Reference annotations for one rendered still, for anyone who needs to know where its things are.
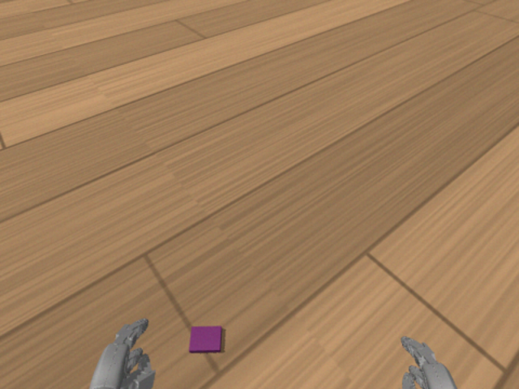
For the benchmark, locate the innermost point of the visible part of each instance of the right robot hand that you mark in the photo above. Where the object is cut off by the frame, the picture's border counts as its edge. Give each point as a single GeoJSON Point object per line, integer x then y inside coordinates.
{"type": "Point", "coordinates": [431, 375]}

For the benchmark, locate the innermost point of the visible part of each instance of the small box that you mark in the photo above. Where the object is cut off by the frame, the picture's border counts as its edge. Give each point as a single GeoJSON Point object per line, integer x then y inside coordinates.
{"type": "Point", "coordinates": [205, 339]}

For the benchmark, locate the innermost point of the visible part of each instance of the left robot hand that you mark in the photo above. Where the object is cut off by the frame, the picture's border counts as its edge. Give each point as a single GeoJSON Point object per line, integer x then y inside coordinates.
{"type": "Point", "coordinates": [116, 362]}

